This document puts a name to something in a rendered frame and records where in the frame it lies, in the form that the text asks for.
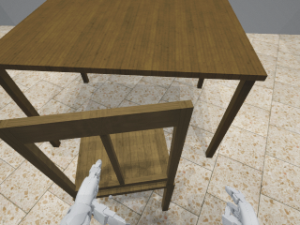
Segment table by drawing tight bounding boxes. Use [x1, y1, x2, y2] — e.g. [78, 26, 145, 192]
[0, 0, 268, 158]

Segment left robot forearm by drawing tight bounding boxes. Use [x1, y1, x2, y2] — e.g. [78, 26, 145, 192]
[60, 203, 92, 225]

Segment left robot hand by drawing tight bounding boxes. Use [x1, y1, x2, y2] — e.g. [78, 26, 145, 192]
[74, 159, 127, 225]

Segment right robot hand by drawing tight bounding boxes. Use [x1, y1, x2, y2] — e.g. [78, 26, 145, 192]
[222, 186, 260, 225]

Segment chair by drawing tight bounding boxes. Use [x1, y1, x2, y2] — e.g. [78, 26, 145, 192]
[0, 99, 194, 216]

